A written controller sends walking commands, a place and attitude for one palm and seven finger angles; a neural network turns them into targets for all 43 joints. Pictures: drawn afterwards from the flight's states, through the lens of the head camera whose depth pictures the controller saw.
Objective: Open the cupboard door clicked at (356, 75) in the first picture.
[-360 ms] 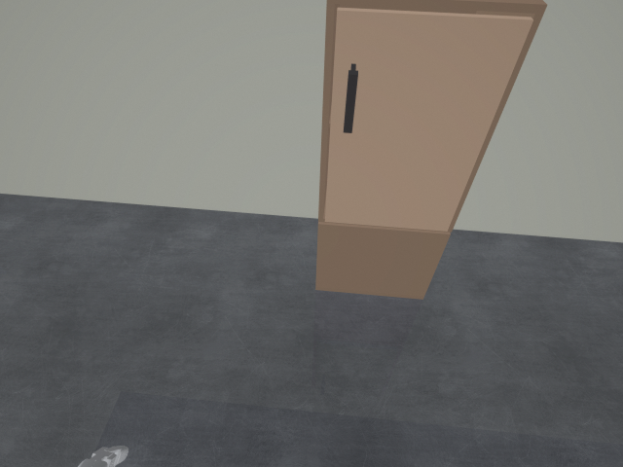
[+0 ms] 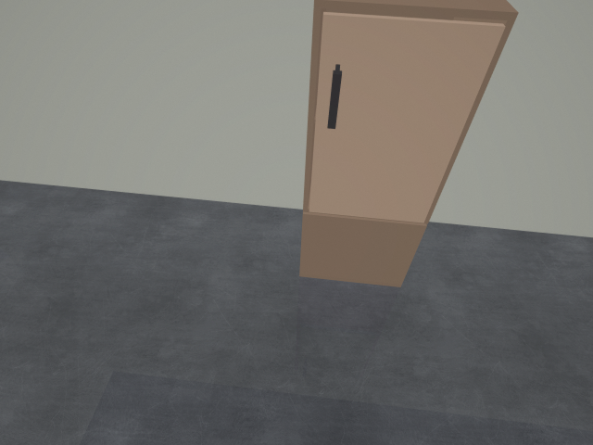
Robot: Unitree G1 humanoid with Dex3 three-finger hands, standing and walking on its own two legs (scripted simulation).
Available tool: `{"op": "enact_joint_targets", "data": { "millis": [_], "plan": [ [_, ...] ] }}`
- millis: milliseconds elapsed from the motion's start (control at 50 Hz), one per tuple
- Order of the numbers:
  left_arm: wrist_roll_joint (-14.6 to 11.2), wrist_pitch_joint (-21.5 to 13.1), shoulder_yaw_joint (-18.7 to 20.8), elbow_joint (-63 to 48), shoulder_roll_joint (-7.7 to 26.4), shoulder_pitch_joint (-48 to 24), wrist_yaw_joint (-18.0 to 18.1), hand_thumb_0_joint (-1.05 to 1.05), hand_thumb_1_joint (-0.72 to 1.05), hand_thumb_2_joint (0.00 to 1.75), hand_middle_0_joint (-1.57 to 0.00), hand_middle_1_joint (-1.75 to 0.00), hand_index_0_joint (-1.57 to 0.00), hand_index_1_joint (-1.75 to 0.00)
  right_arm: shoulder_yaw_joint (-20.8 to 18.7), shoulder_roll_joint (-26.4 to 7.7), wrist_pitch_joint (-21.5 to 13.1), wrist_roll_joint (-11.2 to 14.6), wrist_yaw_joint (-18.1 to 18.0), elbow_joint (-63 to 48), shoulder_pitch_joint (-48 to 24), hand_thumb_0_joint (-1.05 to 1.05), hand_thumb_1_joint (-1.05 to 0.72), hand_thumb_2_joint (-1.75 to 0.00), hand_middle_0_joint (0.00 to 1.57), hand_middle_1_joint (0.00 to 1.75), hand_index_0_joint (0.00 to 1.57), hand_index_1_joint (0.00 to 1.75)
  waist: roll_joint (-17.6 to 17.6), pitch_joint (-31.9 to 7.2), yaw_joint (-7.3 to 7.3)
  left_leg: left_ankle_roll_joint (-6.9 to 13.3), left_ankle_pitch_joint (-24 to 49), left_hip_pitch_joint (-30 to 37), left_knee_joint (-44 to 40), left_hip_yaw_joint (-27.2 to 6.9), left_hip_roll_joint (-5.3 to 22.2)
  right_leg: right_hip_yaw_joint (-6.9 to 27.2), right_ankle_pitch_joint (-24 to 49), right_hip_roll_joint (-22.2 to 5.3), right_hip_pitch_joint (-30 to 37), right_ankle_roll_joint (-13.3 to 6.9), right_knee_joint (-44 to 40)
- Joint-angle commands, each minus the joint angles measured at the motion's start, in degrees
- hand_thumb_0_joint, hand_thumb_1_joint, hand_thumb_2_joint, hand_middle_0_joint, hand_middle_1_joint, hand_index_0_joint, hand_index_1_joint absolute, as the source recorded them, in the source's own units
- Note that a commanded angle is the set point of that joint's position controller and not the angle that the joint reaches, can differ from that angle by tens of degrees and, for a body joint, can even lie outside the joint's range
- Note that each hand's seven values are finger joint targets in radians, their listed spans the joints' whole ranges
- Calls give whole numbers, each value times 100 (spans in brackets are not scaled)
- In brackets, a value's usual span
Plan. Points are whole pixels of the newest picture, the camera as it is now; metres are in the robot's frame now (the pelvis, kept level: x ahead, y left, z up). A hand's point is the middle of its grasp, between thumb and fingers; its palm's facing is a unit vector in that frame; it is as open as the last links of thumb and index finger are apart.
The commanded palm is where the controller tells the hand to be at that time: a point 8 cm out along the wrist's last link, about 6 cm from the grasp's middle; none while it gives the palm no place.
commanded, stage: stand and wait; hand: left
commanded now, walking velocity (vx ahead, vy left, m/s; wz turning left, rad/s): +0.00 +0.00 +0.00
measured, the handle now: (334, 96) +0.85 -0.04 +0.06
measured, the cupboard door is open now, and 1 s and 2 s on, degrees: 0 0 0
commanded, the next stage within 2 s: look at it before walking up in 0.46 s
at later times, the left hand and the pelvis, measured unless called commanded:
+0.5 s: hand out of the picture +0.06 +0.24 -0.15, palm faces -0.03 -0.94 -0.33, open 7.3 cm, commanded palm none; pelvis -0.01 -0.01 +0.00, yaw +0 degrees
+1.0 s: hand out of the picture +0.07 +0.23 -0.15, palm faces -0.04 -0.94 -0.33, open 7.3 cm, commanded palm none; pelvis +0.00 -0.01 +0.00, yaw +0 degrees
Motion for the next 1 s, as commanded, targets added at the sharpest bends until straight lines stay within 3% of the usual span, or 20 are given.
{"op": "enact_joint_targets", "data": {
  "millis": [0,440,980],
  "plan": [
    [4,-177,301,-342,1189,-288,93,0,90,90,-20,-30,-20,-30,-244,-1197,-134,11,-102,-306,-330,0,-90,-90,20,30,20,30,127,-348,-25,149,957,17,-540,-561,705,486,900,-502,66,-268,-451],
    [5,-198,291,-35,1216,-241,94,0,90,90,-20,-30,-20,-30,-216,-1211,-115,29,-85,73,-160,0,-90,-90,20,30,20,30,54,-105,-8,92,472,-89,-778,-605,737,606,384,-515,-21,-275,-777],
    [4,-223,291,-30,1221,-255,102,0,90,90,-20,-30,-20,-30,-200,-1232,-134,35,-101,106,-194,0,-90,-90,20,30,20,30,79,-303,-22,64,1054,191,-768,-544,794,564,1068,-534,143,-277,-751]
  ]
}}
